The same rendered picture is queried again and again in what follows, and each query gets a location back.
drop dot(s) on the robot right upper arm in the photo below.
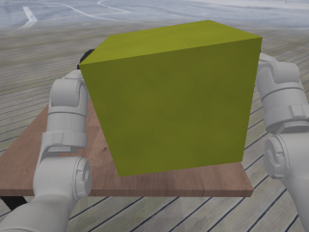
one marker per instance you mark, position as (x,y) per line
(286,158)

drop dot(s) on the robot right forearm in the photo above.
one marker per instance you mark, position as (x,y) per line
(282,95)

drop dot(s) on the carton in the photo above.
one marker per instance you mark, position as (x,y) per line
(174,97)

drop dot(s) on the table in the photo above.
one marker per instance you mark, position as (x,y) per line
(18,165)

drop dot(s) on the robot left forearm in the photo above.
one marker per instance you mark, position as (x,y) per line
(66,120)

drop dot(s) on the robot left upper arm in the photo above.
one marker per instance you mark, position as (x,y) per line
(60,182)

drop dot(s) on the robot left hand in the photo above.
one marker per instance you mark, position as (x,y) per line
(87,53)

